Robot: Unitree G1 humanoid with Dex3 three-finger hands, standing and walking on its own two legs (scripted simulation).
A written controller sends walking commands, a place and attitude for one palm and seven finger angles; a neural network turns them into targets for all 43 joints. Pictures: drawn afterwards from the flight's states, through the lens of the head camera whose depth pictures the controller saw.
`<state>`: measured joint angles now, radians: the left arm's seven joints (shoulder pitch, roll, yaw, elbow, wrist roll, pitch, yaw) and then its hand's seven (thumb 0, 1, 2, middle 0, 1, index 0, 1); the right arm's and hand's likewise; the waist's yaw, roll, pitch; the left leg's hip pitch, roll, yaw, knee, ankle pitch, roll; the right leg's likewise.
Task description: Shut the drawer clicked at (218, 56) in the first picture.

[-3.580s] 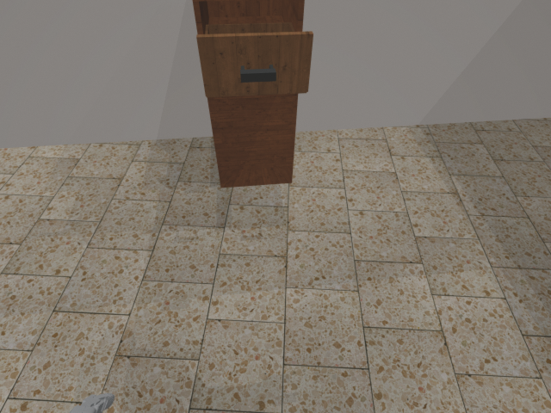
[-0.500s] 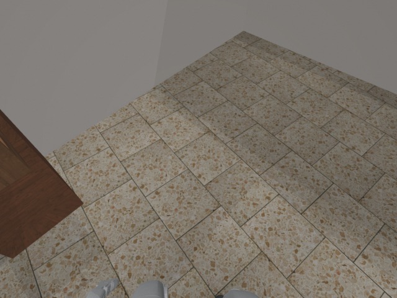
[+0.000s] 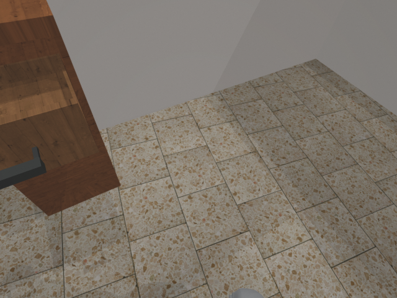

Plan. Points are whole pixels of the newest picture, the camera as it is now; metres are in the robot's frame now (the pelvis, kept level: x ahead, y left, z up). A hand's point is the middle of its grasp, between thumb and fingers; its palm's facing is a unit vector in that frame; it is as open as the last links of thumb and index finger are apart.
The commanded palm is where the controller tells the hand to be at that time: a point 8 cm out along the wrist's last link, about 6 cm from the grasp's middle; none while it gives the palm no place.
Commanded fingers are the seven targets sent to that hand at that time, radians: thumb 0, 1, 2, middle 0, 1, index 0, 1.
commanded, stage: turn to face it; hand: left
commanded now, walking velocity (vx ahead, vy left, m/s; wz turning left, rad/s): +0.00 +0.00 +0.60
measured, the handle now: (15, 166) +0.36 +0.42 +0.01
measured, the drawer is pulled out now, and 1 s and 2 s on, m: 0.29 0.29 0.29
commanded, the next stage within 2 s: take the last steps up to it in 0.80 s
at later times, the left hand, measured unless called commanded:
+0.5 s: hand out of the picture -0.01 +0.13 -0.15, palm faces +0.32 -0.91 -0.26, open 7.4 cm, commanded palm none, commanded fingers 0.00 0.90 0.90 -0.20 -0.30 -0.20 -0.30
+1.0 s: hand out of the picture -0.14 +0.19 -0.17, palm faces +0.50 -0.83 -0.23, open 7.4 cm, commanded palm none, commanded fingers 0.00 0.90 0.90 -0.20 -0.30 -0.20 -0.30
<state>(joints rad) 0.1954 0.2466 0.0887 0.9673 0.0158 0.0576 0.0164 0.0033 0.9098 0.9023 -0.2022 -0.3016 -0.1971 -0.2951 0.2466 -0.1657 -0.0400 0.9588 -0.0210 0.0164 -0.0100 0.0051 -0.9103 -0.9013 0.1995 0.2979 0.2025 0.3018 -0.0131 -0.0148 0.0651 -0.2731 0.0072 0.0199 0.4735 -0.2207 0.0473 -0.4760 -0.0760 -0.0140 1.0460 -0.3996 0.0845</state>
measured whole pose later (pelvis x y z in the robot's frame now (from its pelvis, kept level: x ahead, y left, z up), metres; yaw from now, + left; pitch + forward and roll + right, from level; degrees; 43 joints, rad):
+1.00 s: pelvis -0.07 -0.02 +0.00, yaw +28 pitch -1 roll -1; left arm 0.23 0.26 0.06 1.00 0.02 0.06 0.01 0.00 0.91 0.90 -0.20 -0.30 -0.20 -0.30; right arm 0.19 -0.16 -0.02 0.96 -0.01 0.01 -0.01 0.00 -0.91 -0.90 0.20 0.30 0.20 0.30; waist 0.02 -0.04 0.05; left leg -0.18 -0.03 0.05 0.40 -0.20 0.07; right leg -0.43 -0.09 -0.02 1.04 -0.36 0.08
